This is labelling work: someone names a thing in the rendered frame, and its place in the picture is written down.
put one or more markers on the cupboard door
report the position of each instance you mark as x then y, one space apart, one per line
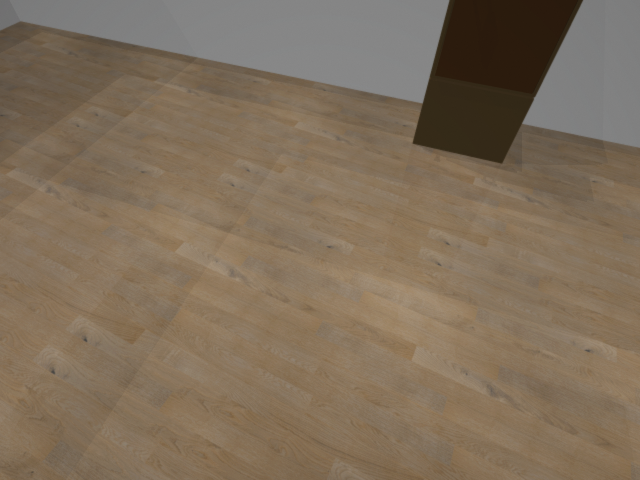
502 43

